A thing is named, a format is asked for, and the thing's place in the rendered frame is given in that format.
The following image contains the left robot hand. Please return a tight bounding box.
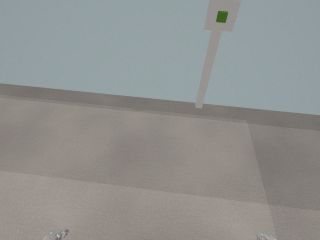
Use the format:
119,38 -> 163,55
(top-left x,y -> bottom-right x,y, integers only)
43,228 -> 69,240

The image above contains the panel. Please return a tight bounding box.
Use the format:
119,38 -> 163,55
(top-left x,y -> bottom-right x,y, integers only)
195,0 -> 241,109

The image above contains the button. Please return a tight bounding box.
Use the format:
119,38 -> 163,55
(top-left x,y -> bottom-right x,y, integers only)
216,11 -> 228,23

